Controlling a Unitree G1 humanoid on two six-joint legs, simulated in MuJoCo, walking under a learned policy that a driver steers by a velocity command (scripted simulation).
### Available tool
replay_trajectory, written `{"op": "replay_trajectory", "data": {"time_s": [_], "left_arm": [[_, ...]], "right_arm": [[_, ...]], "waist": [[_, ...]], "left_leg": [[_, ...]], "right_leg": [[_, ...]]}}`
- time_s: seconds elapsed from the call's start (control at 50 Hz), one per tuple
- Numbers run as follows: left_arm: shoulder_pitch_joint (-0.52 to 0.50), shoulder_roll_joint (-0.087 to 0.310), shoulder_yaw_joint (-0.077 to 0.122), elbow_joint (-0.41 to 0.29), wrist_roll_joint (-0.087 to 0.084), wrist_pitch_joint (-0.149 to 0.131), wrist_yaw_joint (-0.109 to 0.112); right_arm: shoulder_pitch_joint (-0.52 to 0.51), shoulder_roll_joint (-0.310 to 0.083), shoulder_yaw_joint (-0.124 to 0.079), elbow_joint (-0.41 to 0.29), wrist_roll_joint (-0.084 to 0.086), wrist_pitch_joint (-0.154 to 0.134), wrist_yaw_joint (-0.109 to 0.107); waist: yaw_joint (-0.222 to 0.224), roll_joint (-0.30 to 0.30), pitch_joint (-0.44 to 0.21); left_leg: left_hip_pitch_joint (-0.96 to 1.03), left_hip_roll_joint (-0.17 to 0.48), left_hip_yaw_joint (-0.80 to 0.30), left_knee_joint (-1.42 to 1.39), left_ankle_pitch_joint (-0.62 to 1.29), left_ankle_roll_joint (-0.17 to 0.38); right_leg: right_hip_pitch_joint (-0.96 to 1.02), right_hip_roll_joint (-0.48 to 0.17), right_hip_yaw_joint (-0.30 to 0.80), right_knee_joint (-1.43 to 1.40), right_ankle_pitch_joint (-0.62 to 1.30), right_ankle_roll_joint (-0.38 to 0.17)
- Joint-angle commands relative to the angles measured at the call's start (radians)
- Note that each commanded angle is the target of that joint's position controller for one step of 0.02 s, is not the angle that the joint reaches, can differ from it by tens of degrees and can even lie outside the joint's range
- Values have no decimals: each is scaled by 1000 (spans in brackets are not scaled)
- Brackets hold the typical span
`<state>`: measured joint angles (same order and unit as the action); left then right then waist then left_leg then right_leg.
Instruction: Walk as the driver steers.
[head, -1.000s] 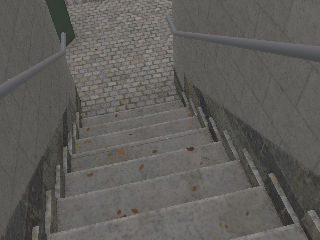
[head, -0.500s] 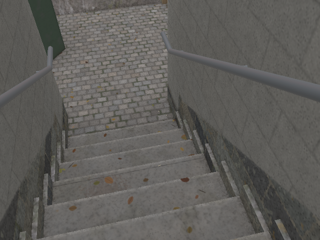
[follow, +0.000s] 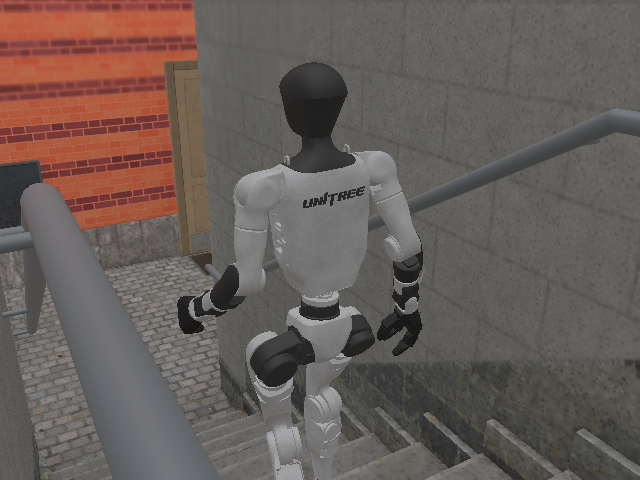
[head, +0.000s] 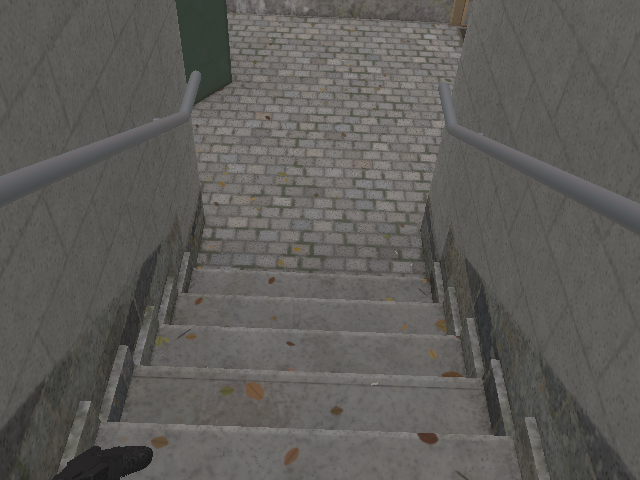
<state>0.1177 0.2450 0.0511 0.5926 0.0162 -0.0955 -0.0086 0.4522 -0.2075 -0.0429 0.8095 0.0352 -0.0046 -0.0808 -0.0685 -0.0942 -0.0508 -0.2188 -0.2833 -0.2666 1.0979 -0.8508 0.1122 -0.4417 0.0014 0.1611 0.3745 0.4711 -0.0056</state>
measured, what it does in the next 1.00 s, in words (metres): goes down: right foot 0.17 m lower, then left foot 0.17 m lower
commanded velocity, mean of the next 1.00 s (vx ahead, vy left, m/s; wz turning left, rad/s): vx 0.50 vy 0.00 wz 0.08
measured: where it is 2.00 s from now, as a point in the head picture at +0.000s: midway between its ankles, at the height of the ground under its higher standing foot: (305, 389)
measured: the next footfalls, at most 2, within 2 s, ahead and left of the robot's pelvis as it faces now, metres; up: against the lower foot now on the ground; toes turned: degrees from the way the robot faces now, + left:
right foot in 0.02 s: +0.15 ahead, -0.11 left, -0.17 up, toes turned +7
left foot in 0.62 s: +0.44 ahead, +0.13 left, -0.34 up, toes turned +3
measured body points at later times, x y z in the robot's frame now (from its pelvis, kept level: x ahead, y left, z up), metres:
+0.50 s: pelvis +0.25 -0.01 -0.13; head +0.24 -0.03 +0.32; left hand +0.14 +0.21 -0.26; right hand +0.45 -0.23 -0.23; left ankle +0.41 +0.17 -0.83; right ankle +0.11 -0.12 -0.81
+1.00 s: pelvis +0.52 +0.04 -0.29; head +0.52 +0.06 +0.16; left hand +0.65 +0.30 -0.41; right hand +0.44 -0.20 -0.42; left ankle +0.40 +0.12 -0.98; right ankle +0.72 -0.14 -0.96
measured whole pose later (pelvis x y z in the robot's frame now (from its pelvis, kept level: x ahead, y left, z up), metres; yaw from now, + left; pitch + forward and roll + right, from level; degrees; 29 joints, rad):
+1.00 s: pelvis +0.52 +0.04 -0.29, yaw +1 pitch +2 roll +1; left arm 0.19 0.25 0.06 0.77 0.00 -0.04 -0.02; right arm 0.54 -0.16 -0.02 1.00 -0.01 -0.06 -0.07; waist -0.02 -0.06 -0.03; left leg -0.24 -0.06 0.05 0.82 -0.62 0.06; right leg -0.72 -0.02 0.19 0.72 0.54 -0.03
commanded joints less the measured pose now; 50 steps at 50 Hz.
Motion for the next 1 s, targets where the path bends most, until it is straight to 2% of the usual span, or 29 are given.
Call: {"op": "replay_trajectory", "data": {"time_s": [0.02,0.04,0.06,0.08,0.1,0.12,0.14,0.16,0.2,0.24,0.28,0.32,0.36,0.42,0.54,0.6,0.62,0.64,0.66,0.68,0.7,0.72,0.74,0.78,0.82,0.86,0.92,0.96,1.0], "left_arm": [[348,111,66,73,-15,7,-1],[558,115,72,155,-17,14,-12],[626,124,51,199,-4,22,-24],[605,137,45,211,-34,42,-36],[594,111,37,203,-50,58,-37],[479,205,60,238,-48,58,-30],[372,119,31,215,-30,44,-27],[278,72,3,210,-7,26,-23],[219,16,-15,236,-4,-22,-12],[291,60,-4,293,-9,-19,21],[367,90,-1,342,8,-3,32],[439,68,0,367,-33,-9,41],[537,55,-5,398,-42,-7,46],[476,28,-24,375,-38,19,70],[467,48,-8,352,-45,84,72],[429,48,-4,391,-45,79,60],[439,40,-1,409,-29,57,32],[500,-52,-22,415,-39,32,22],[603,-24,-33,377,-72,10,16],[533,31,-30,312,-89,-1,22],[341,59,-30,245,-98,3,34],[226,103,-10,236,-78,33,61],[254,103,0,235,-64,54,71],[322,46,5,256,-28,58,64],[246,-4,-2,213,-1,45,55],[278,2,2,228,-30,53,36],[81,67,23,148,-25,45,6],[11,20,10,118,-2,45,-22],[-13,-6,0,84,-25,57,-39]], "right_arm": [[-21,-60,-1,-6,0,0,17],[8,-6,6,29,-11,-10,47],[194,33,10,52,9,-27,72],[263,5,19,48,25,-33,76],[217,-69,3,56,28,-32,68],[43,-114,-8,-24,62,-32,50],[-88,-157,-21,-42,55,-14,25],[-139,-174,-29,-50,46,-2,15],[-52,-130,-36,-2,-19,-21,20],[-142,-60,-24,-52,-60,-37,40],[-115,-19,-13,-55,-46,-29,62],[-180,-88,-33,-75,-18,-31,69],[-302,-72,-23,-107,-31,-45,82],[-377,-28,-11,-120,-75,-63,126],[-476,-21,14,-194,-14,-71,134],[-162,-117,-33,-59,-22,-78,116],[83,-147,-55,28,-49,-65,123],[256,-157,-40,82,-50,-55,134],[244,-217,-46,82,-47,-29,136],[246,-257,-61,106,-6,-6,130],[163,-214,-54,122,12,-2,107],[-5,-109,-13,74,-45,-8,108],[-90,-123,-11,64,-61,-36,119],[-141,-18,19,59,-37,-70,109],[-52,-73,5,120,-50,-65,65],[15,-124,-10,147,-71,-66,48],[77,-37,4,156,-14,-86,19],[48,-51,11,144,-44,-80,4],[20,-94,2,121,-44,-66,-1]], "waist": [[159,198,40],[223,101,-59],[163,-170,-165],[127,-310,-176],[134,-222,-128],[89,-146,-38],[81,51,106],[36,110,209],[-32,52,173],[4,-21,131],[-7,-64,39],[33,3,59],[96,32,85],[125,67,96],[217,14,158],[69,-18,52],[-9,78,-61],[-58,269,-180],[11,427,-286],[-6,443,-289],[10,315,-143],[49,51,12],[129,14,89],[179,89,128],[149,224,70],[155,229,4],[98,131,104],[77,176,85],[65,173,104]], "left_leg": [[-91,149,-112,241,613,35],[-370,88,-42,603,262,2],[-712,-3,-26,989,-159,-49],[-886,66,-31,1156,-110,-61],[-907,124,11,1074,-1,-74],[-937,194,122,959,217,-68],[-895,239,109,866,339,-58],[-810,269,46,655,507,-38],[-711,327,10,438,705,-12],[-579,359,125,70,921,-53],[-531,348,155,108,998,-81],[-693,386,66,-86,1090,-53],[-816,365,70,-220,1137,-34],[-355,292,214,-483,1501,-59],[-434,308,187,-758,1167,-101],[-82,360,237,-866,1220,-28],[309,397,237,-723,1320,6],[664,539,112,-406,1627,85],[751,645,-71,-345,1517,196],[737,718,-259,-527,1031,289],[565,697,-309,-683,573,283],[237,654,-278,-768,569,226],[5,642,-286,-730,600,211],[-219,497,-45,-686,826,121],[-196,468,-12,-685,1017,141],[-127,498,-14,-619,1079,141],[-100,421,112,-522,724,37],[-261,383,200,-486,641,10],[-313,373,206,-431,577,13]], "right_leg": [[335,-120,0,-174,62,-20],[684,-205,52,46,111,-59],[987,-299,137,381,198,-180],[966,-348,274,332,-13,-209],[850,-353,286,227,-271,-252],[627,-406,511,-19,-872,-342],[379,-384,532,-124,-1044,-323],[149,-312,469,-115,-1058,-266],[17,-207,311,-19,-786,-163],[-27,-135,149,-41,-450,-149],[38,-163,179,28,-283,-177],[220,-149,166,112,-445,-165],[344,-174,221,180,-523,-149],[-6,-57,50,243,-657,-121],[272,-63,166,502,-587,-215],[237,-33,92,882,-433,-174],[-32,58,24,1206,-653,-116],[-366,173,7,1642,-1380,-54],[-537,120,62,1844,-1432,-5],[-690,93,37,1792,-1331,8],[-786,-6,-33,1577,-1128,-13],[-649,-19,-60,1538,-996,-13],[-547,-48,2,1323,-854,-20],[-399,-103,41,983,-613,-2],[-340,-99,-27,822,-545,27],[-340,-78,-23,860,-440,23],[-391,-38,71,390,21,-29],[-121,14,-38,313,224,-26],[-12,29,-62,277,173,-12]]}}
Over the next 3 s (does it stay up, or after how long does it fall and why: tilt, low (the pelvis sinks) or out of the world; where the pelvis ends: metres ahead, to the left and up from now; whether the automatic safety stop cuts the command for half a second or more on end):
stays up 1.50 -0.12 -0.93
